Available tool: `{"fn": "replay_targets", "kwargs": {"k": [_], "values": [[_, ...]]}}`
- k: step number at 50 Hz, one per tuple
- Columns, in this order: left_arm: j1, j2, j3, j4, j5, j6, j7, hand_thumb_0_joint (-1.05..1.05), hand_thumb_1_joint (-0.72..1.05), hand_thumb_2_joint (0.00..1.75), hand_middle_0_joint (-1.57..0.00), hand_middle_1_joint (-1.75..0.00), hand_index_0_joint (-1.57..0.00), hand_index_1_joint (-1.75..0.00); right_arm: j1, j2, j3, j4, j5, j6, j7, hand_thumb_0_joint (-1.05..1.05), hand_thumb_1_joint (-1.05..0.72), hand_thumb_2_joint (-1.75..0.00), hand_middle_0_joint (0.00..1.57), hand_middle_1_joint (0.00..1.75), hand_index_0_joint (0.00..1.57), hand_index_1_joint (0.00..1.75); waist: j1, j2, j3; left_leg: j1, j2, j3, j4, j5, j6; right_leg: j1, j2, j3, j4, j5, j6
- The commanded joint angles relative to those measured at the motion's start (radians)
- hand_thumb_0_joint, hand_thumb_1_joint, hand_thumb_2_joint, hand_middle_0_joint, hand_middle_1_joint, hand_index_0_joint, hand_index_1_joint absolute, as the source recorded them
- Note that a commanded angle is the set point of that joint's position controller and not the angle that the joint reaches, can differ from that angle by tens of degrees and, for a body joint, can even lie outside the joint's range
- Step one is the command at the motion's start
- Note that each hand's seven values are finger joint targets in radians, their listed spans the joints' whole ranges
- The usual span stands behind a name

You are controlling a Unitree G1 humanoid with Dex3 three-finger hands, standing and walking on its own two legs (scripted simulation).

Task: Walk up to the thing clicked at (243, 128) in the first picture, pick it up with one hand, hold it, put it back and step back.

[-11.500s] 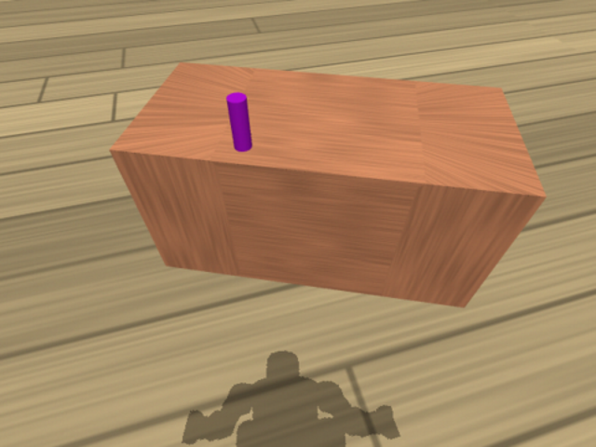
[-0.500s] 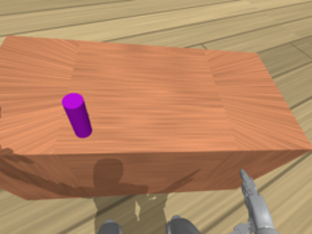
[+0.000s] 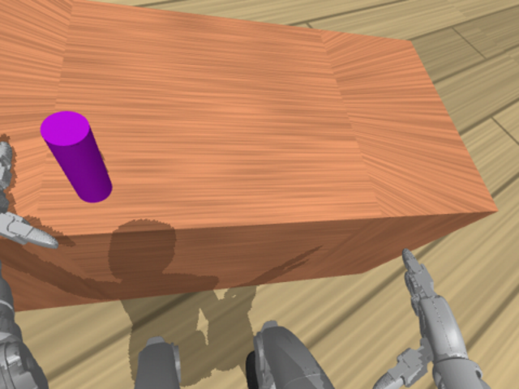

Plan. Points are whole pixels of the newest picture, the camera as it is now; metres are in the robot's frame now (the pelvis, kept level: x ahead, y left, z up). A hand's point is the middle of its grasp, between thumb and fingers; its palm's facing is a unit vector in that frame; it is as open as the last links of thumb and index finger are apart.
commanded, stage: close in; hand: left
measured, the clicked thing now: (82, 162) +0.46 +0.20 +0.01
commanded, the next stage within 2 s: rest palm in 0.44 s
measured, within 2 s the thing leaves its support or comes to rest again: leaves its support in 1.98 s
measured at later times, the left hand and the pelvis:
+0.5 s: hand (69, 187) +0.43 +0.22 +0.00, palm faces +0.12 -0.99 +0.04, open 17.5 cm; pelvis -0.01 +0.00 -0.01, yaw +0 degrees
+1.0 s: hand (89, 182) +0.44 +0.19 -0.01, palm faces +0.13 -0.99 +0.02, open 17.3 cm; pelvis -0.01 +0.00 -0.02, yaw +0 degrees
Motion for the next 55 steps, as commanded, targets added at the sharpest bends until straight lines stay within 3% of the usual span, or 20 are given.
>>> {"fn": "replay_targets", "kwargs": {"k": [1,4,5,6,9,10,12,15,20,24,28,31,37,39,41,45,47,51,53,55], "values": [[-0.316,0.292,0.042,-0.327,0.006,-0.114,0.081,0.0,-0.53,0.04,-0.06,-0.04,-0.06,-0.04,0.061,-0.135,-0.095,-0.19,-0.01,-0.016,0.01,0.0,0.53,-0.05,0.05,0.05,0.05,0.05,0.091,0.444,-0.581,0.508,-0.034,0.022,-0.116,0.535,-0.013,0.116,0.028,-0.036,-0.056,0.339,-0.079],[-0.322,0.232,0.007,-0.381,0.03,-0.125,0.148,0.0,-0.54,0.04,-0.06,-0.05,-0.06,-0.05,0.035,-0.162,-0.134,-0.246,-0.02,0.001,0.009,0.0,0.52,-0.05,0.05,0.05,0.05,0.05,0.094,0.46,-0.611,0.512,-0.028,0.015,-0.12,0.533,-0.019,0.126,0.035,-0.037,-0.046,0.328,-0.084],[-0.33,0.26,0.023,-0.399,0.041,-0.126,0.17,0.0,-0.54,0.03,-0.06,-0.05,-0.06,-0.05,0.027,-0.17,-0.14,-0.23,-0.022,0.009,0.007,0.0,0.52,-0.05,0.05,0.05,0.05,0.05,0.11,0.472,-0.6,0.512,-0.025,0.011,-0.128,0.514,-0.021,0.114,0.038,-0.038,-0.041,0.305,-0.087],[-0.302,0.186,-0.021,-0.365,0.043,-0.118,0.18,0.0,-0.54,0.03,-0.06,-0.05,-0.07,-0.05,0.037,-0.157,-0.143,-0.227,-0.023,0.019,0.008,0.0,0.52,-0.05,0.05,0.05,0.05,0.05,0.091,0.444,-0.587,0.482,-0.024,0.01,-0.128,0.481,-0.017,0.111,0.042,-0.04,-0.044,0.286,-0.087],[-0.252,0.099,-0.065,-0.292,0.047,-0.097,0.204,0.0,-0.53,0.02,-0.06,-0.05,-0.07,-0.04,0.054,-0.137,-0.138,-0.249,-0.011,0.037,0.002,0.0,0.52,-0.05,0.05,0.05,0.05,0.05,0.051,0.284,-0.481,0.344,-0.025,0.015,-0.133,0.327,0.01,0.129,0.047,-0.037,-0.069,0.244,-0.076],[-0.231,0.12,-0.036,-0.258,0.047,-0.095,0.211,0.0,-0.53,0.02,-0.05,-0.05,-0.06,-0.04,0.024,-0.153,-0.147,-0.289,-0.007,0.037,-0.002,0.0,0.53,-0.05,0.05,0.05,0.05,0.05,0.05,0.227,-0.441,0.282,-0.029,0.02,-0.138,0.268,0.016,0.146,0.047,-0.034,-0.079,0.223,-0.071],[-0.227,0.061,-0.071,-0.217,0.037,-0.092,0.209,0.0,-0.5,0.01,-0.05,-0.05,-0.07,-0.03,0.087,-0.113,-0.108,-0.276,-0.004,0.046,0.002,0.0,0.55,-0.04,0.05,0.05,0.05,0.05,0.022,0.155,-0.378,0.219,-0.031,0.026,-0.142,0.203,0.029,0.152,0.043,-0.022,-0.098,0.196,-0.059],[-0.237,0.039,-0.078,-0.183,0.027,-0.094,0.208,0.0,-0.5,0.01,-0.05,-0.04,-0.08,-0.02,0.126,-0.119,-0.12,-0.311,0.005,0.051,0.007,0.0,0.56,-0.04,0.05,0.05,0.05,0.05,0.008,0.09,-0.374,0.216,-0.034,0.03,-0.14,0.203,0.037,0.157,0.044,-0.019,-0.1,0.21,-0.052],[-0.395,0.083,-0.103,-0.301,0.045,-0.127,0.224,0.0,-0.54,0.01,-0.05,-0.04,-0.07,-0.02,0.136,-0.125,-0.131,-0.336,0.006,0.05,0.013,0.0,0.56,-0.04,0.05,0.05,0.05,0.05,0.008,0.162,-0.425,0.252,-0.046,0.043,-0.13,0.159,0.036,0.142,0.032,0.0,-0.096,0.18,-0.054],[-0.477,0.084,-0.129,-0.344,0.066,-0.143,0.244,0.0,-0.53,0.02,-0.05,-0.03,-0.07,-0.01,0.128,-0.13,-0.137,-0.353,0.0,0.053,0.011,0.0,0.55,-0.04,0.05,0.05,0.05,0.05,0.009,0.279,-0.502,0.35,-0.04,0.027,-0.129,0.213,0.014,0.103,0.035,-0.022,-0.061,0.194,-0.069],[-0.456,0.06,-0.145,-0.305,0.087,-0.134,0.278,0.0,-0.61,0.02,-0.09,-0.01,-0.09,-0.02,0.113,-0.122,-0.127,-0.353,-0.011,0.071,0.018,0.0,0.54,-0.05,0.05,0.05,0.05,0.05,0.027,0.314,-0.5,0.342,-0.038,0.021,-0.131,0.209,0.008,0.09,0.034,-0.029,-0.054,0.176,-0.074],[-0.362,0.027,-0.133,-0.192,0.101,-0.116,0.314,0.0,-0.61,0.03,-0.09,-0.02,-0.09,-0.02,0.119,-0.101,-0.123,-0.277,-0.012,0.087,0.027,0.0,0.54,-0.05,0.05,0.05,0.05,0.05,0.04,0.298,-0.387,0.254,-0.043,0.026,-0.136,0.151,0.011,0.066,0.034,-0.03,-0.058,0.138,-0.073],[-0.381,0.038,-0.127,-0.278,0.108,-0.118,0.335,0.0,-0.61,0.01,-0.1,-0.02,-0.1,-0.02,0.091,-0.122,-0.145,-0.368,-0.009,0.106,0.033,0.0,0.54,-0.05,0.05,0.05,0.05,0.05,0.034,0.23,-0.485,0.257,-0.038,0.024,-0.126,0.205,0.017,0.136,0.043,-0.032,-0.047,0.194,-0.068],[-0.394,0.075,-0.087,-0.307,0.093,-0.127,0.344,0.0,-0.61,0.02,-0.1,-0.03,-0.1,-0.03,0.088,-0.143,-0.177,-0.368,-0.005,0.11,0.026,0.0,0.53,-0.05,0.05,0.05,0.05,0.05,0.034,0.216,-0.533,0.265,-0.037,0.024,-0.112,0.262,0.022,0.178,0.043,-0.028,-0.038,0.249,-0.065],[-0.375,0.046,-0.091,-0.292,0.083,-0.132,0.346,0.0,-0.61,0.03,-0.1,-0.03,-0.11,-0.04,0.098,-0.131,-0.163,-0.386,-0.001,0.112,0.024,0.0,0.53,-0.05,0.05,0.05,0.05,0.05,0.013,0.169,-0.535,0.25,-0.035,0.028,-0.089,0.303,0.032,0.193,0.042,-0.017,-0.037,0.302,-0.059],[-0.3,-0.063,-0.166,-0.229,0.086,-0.135,0.321,0.0,-0.61,0.03,-0.11,-0.03,-0.11,-0.04,0.142,-0.105,-0.14,-0.356,0.002,0.119,0.028,0.0,0.53,-0.05,0.05,0.05,0.05,0.05,0.004,0.152,-0.472,0.239,-0.041,0.036,-0.082,0.322,0.033,0.164,0.039,-0.011,-0.042,0.327,-0.057],[-0.322,-0.042,-0.172,-0.245,0.095,-0.143,0.307,0.0,-0.53,0.09,-0.27,-0.18,-0.27,-0.18,0.161,-0.092,-0.121,-0.332,0.001,0.118,0.035,0.0,0.53,-0.05,0.05,0.05,0.05,0.05,0.008,0.206,-0.466,0.265,-0.04,0.036,-0.086,0.315,0.025,0.124,0.039,-0.015,-0.038,0.295,-0.064],[-0.456,0.085,-0.119,-0.387,0.103,-0.155,0.333,0.0,-0.51,0.15,-0.42,-0.29,-0.44,-0.27,0.14,-0.101,-0.119,-0.403,0.0,0.131,0.036,0.0,0.53,-0.04,0.05,0.05,0.05,0.05,0.028,0.269,-0.521,0.308,-0.044,0.038,-0.106,0.266,0.017,0.158,0.034,-0.012,-0.048,0.254,-0.064],[-0.46,0.088,-0.093,-0.346,0.094,-0.153,0.356,0.0,-0.51,0.16,-0.46,-0.32,-0.48,-0.31,0.139,-0.132,-0.168,-0.362,0.0,0.136,0.029,0.0,0.53,-0.04,0.05,0.05,0.05,0.05,0.014,0.258,-0.459,0.28,-0.044,0.039,-0.117,0.193,0.02,0.138,0.032,-0.007,-0.06,0.202,-0.064],[-0.434,0.032,-0.123,-0.283,0.094,-0.143,0.354,0.0,-0.48,0.18,-0.47,-0.33,-0.49,-0.32,0.114,-0.128,-0.17,-0.356,-0.004,0.14,0.03,0.0,0.52,-0.04,0.05,0.05,0.05,0.05,-0.003,0.249,-0.428,0.259,-0.04,0.035,-0.119,0.153,0.023,0.103,0.034,-0.004,-0.067,0.161,-0.064]]}}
